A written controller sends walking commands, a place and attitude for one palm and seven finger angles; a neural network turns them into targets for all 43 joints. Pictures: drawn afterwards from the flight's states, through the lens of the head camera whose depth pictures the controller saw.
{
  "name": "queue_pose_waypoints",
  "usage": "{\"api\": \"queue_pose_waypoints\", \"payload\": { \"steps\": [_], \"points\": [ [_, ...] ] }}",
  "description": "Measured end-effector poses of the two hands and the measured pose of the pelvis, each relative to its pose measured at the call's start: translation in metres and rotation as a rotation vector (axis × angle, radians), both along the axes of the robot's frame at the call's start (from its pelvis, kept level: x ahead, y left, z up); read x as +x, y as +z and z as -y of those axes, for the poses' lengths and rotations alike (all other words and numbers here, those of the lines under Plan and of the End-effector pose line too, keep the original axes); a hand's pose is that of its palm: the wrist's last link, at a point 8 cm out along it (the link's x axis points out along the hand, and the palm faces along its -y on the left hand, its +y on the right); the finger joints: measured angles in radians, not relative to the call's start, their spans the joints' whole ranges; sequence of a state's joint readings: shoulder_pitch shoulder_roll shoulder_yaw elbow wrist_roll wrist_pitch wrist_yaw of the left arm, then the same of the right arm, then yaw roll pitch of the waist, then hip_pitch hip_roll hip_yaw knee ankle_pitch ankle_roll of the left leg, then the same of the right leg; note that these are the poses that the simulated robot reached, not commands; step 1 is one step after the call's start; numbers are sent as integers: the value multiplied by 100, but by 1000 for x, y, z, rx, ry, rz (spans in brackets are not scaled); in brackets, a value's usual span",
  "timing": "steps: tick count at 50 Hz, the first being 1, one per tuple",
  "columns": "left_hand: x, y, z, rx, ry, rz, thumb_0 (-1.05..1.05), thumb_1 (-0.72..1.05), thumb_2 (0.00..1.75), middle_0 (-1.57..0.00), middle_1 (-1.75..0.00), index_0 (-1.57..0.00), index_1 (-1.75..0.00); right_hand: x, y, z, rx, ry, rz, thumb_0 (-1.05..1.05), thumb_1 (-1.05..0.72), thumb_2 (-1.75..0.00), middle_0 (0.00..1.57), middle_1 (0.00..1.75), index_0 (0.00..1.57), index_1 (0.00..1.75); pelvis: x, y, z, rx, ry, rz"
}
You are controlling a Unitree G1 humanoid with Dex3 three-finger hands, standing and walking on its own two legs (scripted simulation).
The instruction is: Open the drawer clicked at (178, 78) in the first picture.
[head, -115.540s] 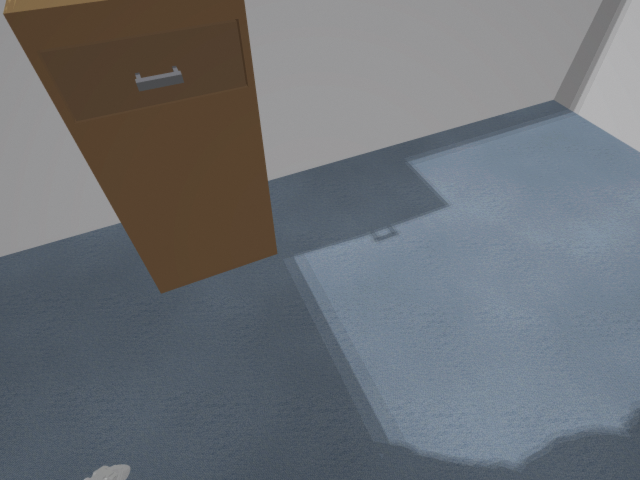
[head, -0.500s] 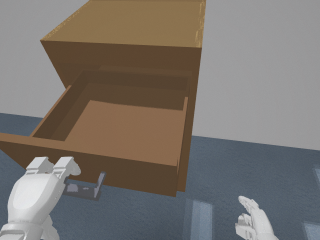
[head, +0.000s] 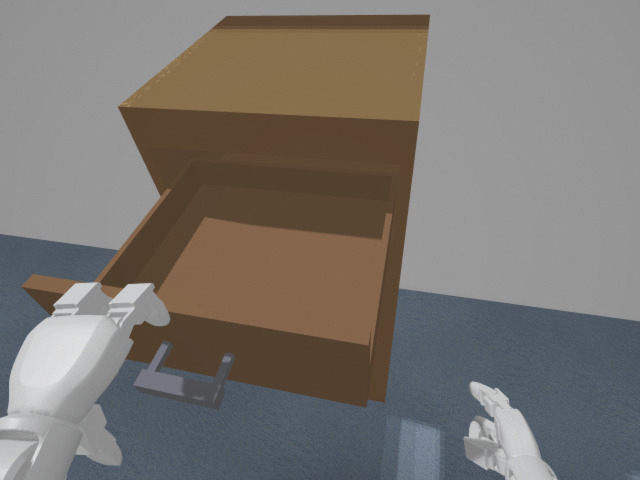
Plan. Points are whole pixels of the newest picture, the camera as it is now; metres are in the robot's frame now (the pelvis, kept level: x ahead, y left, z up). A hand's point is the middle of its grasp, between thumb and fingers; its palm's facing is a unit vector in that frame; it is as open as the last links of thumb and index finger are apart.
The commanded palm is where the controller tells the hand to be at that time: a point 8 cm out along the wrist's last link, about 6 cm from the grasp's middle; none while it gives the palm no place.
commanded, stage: lift the hand off the handle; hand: left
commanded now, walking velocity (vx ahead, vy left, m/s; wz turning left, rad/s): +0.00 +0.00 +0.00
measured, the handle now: (187, 372) +0.21 +0.20 +0.05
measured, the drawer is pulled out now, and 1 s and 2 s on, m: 0.30 0.30 0.30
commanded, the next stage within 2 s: draw the hand back to the body in 0.52 s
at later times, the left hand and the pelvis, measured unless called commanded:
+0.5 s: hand (88, 336) +0.18 +0.23 +0.19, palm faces +0.12 -0.04 -0.99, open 13.8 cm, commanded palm +0.14 +0.24 +0.25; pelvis +0.00 -0.01 +0.01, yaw +1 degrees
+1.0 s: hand (66, 346) +0.17 +0.25 +0.19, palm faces +0.08 -0.06 -1.00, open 13.8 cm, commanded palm +0.13 +0.25 +0.24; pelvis -0.01 +0.00 +0.01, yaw +1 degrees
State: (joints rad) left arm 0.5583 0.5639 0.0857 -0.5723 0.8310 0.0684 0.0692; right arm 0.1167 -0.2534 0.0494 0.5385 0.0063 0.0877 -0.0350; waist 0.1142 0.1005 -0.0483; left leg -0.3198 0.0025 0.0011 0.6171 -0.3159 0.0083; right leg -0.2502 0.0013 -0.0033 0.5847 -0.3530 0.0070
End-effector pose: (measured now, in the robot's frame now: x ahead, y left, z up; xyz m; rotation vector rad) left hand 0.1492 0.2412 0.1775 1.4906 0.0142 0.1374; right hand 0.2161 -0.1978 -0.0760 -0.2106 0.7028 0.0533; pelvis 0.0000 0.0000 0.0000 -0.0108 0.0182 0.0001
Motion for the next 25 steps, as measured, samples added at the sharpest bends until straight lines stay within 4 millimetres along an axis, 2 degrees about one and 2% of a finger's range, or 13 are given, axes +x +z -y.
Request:
{"api": "queue_pose_waypoints", "payload": {
  "steps": [13,25],
  "points": [
    [9,40,1,32,-11,29,0,-49,30,-32,-120,-33,-121,2,9,2,19,18,13,2,-90,-90,20,30,20,30,-2,6,6,8,7,34],
    [-1,68,10,45,-84,47,0,-49,30,-32,-120,-32,-121,4,12,13,4,33,38,2,-90,-90,20,30,20,30,-5,7,10,3,20,42]
  ]
}}
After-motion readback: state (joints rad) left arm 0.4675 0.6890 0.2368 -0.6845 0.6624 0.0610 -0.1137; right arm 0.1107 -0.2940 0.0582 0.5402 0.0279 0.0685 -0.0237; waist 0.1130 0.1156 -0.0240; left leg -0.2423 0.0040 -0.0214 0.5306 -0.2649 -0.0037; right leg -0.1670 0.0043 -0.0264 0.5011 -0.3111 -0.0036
